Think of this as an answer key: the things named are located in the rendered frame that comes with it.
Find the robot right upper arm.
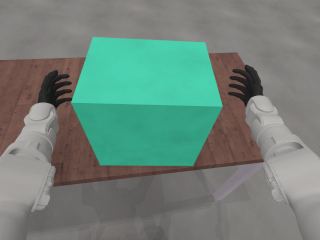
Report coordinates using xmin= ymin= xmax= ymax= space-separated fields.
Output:
xmin=262 ymin=148 xmax=320 ymax=240

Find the carton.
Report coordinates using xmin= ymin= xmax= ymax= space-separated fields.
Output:
xmin=71 ymin=37 xmax=223 ymax=166

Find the robot left upper arm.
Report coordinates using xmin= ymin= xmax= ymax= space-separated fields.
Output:
xmin=0 ymin=153 xmax=56 ymax=240

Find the robot left hand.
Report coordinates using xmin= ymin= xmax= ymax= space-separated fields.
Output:
xmin=37 ymin=70 xmax=72 ymax=110

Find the table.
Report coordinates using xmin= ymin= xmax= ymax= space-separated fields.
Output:
xmin=0 ymin=52 xmax=264 ymax=201

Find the robot right forearm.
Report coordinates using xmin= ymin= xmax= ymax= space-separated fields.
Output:
xmin=245 ymin=95 xmax=320 ymax=165

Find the robot right hand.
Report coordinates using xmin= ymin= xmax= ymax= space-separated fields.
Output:
xmin=228 ymin=64 xmax=263 ymax=107

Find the robot left forearm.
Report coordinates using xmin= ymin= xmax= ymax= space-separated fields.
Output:
xmin=0 ymin=102 xmax=59 ymax=163

